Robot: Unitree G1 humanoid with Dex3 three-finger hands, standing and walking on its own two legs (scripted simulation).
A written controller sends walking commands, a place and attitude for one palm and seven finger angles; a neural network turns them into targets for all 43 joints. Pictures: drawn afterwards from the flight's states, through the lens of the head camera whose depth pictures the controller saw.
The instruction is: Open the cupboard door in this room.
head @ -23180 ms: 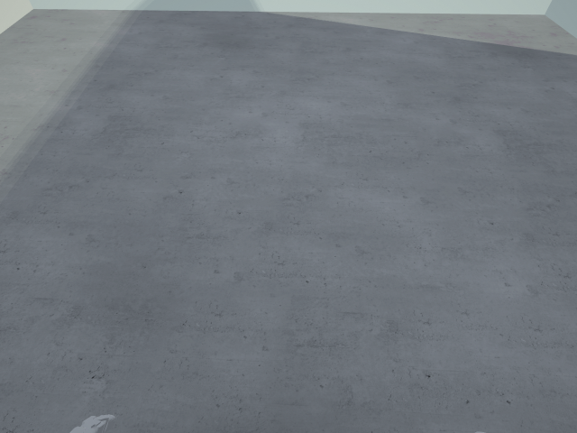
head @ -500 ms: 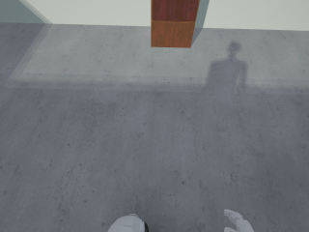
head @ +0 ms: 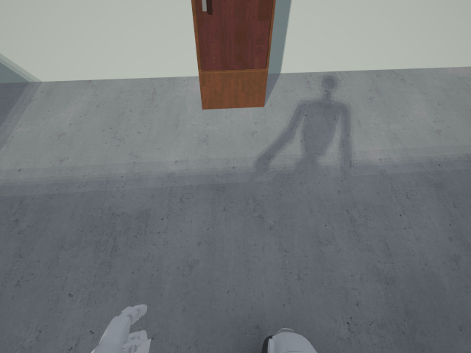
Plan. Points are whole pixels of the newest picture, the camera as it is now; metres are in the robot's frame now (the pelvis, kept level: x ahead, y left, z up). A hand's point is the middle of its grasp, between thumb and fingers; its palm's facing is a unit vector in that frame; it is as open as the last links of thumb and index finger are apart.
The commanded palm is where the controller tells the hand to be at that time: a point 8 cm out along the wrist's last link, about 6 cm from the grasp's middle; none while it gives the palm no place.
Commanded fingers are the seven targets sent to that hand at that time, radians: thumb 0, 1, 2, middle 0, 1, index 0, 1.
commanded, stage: turn or walk to find it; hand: left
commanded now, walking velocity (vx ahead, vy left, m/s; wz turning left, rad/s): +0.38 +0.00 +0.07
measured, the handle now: out of the picture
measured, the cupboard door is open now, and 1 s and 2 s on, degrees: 0 0 0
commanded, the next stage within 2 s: stand and wait in 0.62 s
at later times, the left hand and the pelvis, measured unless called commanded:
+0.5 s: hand out of the picture +0.12 +0.16 -0.16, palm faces +0.19 -0.97 -0.18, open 7.3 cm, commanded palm none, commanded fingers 0.00 0.90 0.90 -0.20 -0.30 -0.20 -0.30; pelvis +0.21 +0.00 +0.01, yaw +4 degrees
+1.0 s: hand (152, 206) +0.48 +0.21 -0.16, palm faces +0.05 -0.97 -0.24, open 7.3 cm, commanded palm none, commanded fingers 0.00 0.90 0.90 -0.20 -0.30 -0.20 -0.30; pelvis +0.39 +0.01 -0.01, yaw +3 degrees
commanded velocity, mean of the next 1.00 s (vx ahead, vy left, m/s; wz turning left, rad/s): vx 0.22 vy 0.00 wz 0.03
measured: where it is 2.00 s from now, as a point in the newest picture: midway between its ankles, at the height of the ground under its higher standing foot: (226, 295)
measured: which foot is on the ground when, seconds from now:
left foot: down 0.00-0.06, up 0.08-0.54, down 0.56-1.00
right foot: up 0.00-0.02, down 0.04-0.56, up 0.58-0.94, down 0.96-1.00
